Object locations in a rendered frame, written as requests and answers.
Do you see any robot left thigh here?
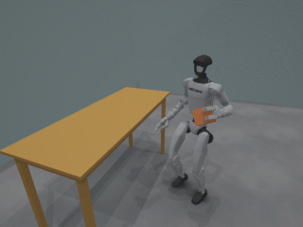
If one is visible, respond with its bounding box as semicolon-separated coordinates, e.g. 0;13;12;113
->
192;129;214;177

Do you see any table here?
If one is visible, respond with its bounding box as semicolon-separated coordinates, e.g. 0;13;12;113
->
0;87;170;227

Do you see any sponge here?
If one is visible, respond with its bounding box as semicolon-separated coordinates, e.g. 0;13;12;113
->
192;105;216;126

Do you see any right robot forearm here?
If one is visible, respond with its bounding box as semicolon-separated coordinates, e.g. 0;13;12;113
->
167;99;185;120

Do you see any left robot forearm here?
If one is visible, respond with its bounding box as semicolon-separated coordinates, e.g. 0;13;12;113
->
220;105;234;118

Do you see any robot left hand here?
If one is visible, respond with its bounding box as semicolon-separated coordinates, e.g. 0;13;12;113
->
202;105;222;121

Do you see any robot left shin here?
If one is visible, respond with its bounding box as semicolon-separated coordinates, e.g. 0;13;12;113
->
193;167;205;195

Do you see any robot right upper arm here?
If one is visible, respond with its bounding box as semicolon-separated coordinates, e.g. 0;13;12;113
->
181;78;193;105

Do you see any robot left upper arm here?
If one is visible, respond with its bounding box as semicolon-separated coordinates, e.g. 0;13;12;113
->
208;82;230;109

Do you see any robot right hand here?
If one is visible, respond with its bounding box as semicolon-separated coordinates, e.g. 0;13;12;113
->
155;116;170;134

